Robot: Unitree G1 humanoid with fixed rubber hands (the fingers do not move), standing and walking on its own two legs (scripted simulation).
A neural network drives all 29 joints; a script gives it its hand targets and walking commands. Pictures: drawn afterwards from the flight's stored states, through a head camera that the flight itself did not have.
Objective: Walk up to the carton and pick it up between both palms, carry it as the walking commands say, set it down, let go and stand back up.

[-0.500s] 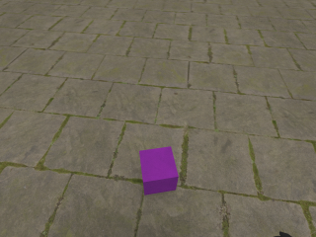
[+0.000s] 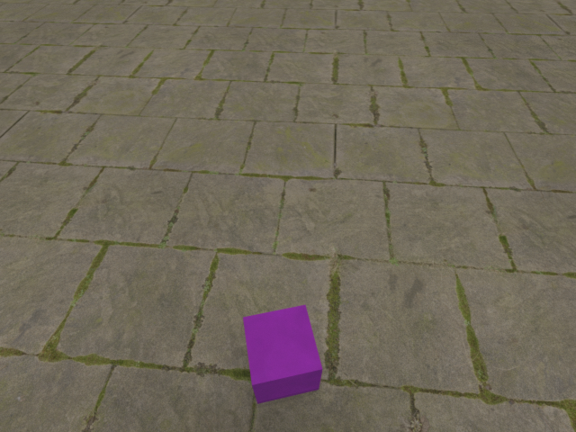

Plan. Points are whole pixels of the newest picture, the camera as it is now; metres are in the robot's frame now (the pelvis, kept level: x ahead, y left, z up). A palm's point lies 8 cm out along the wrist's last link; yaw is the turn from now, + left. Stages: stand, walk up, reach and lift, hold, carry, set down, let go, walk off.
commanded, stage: walk up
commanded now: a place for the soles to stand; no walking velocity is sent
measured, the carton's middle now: (281, 354) +0.47 +0.05 -0.65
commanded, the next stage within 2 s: none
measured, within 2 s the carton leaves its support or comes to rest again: neither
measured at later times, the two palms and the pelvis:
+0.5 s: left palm out of the picture +0.11 +0.32 -0.08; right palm (519, 425) +0.16 -0.30 -0.08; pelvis +0.02 +0.00 +0.02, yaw +2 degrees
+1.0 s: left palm out of the picture +0.10 +0.30 -0.08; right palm out of the picture +0.09 -0.31 -0.09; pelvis +0.02 -0.01 +0.03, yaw +2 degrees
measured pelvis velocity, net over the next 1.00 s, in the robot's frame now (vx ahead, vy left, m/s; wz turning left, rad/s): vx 0.02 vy -0.01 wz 0.03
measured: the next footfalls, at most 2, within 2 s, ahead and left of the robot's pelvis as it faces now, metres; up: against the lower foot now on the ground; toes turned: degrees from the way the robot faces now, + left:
none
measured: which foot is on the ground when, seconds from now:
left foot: down 0.00-1.00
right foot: down 0.00-1.00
